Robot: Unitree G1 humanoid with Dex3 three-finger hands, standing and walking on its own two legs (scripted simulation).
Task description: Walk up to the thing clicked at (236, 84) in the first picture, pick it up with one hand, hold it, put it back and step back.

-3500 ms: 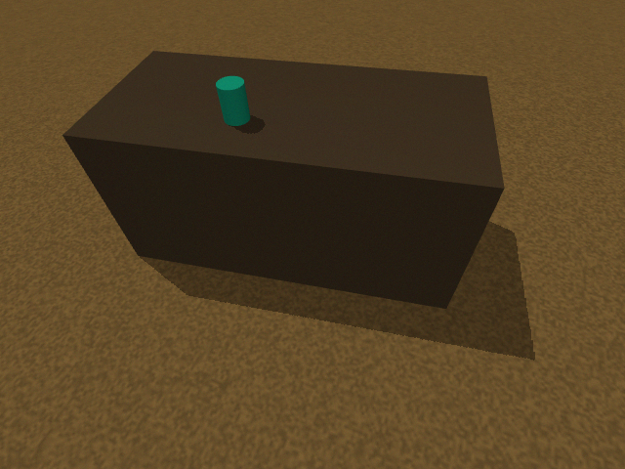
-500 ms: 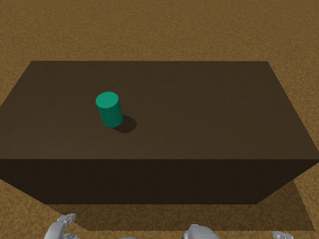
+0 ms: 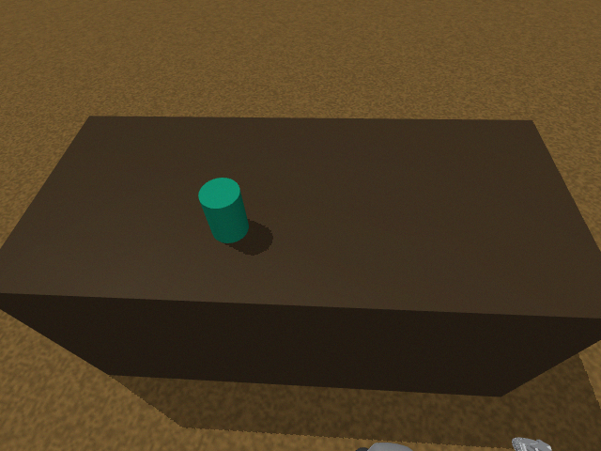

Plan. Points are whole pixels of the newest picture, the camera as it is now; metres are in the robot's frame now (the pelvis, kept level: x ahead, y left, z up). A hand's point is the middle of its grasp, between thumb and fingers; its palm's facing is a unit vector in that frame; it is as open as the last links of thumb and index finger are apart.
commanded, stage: walk up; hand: left
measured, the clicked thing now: (225, 211) +0.55 +0.19 -0.11
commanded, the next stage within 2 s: stand in 0.48 s
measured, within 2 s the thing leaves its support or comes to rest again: neither
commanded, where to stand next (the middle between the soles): +0.07 -0.01 m, yaw -1 degrees
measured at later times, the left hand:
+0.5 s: hand out of the picture +0.11 +0.26 -0.15, palm faces +0.02 -0.95 -0.31, open 7.4 cm
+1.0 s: hand out of the picture +0.12 +0.26 -0.14, palm faces +0.00 -0.94 -0.34, open 7.4 cm
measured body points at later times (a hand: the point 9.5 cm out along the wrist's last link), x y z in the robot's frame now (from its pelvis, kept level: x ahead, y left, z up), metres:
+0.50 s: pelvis +0.01 +0.00 +0.01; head +0.03 +0.01 +0.45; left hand +0.10 +0.31 -0.12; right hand +0.10 -0.31 -0.12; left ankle +0.00 +0.15 -0.73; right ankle +0.06 -0.12 -0.73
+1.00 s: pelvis +0.04 +0.00 +0.01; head +0.05 +0.00 +0.46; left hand +0.12 +0.31 -0.12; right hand +0.12 -0.30 -0.13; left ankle +0.00 +0.15 -0.73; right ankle +0.06 -0.12 -0.73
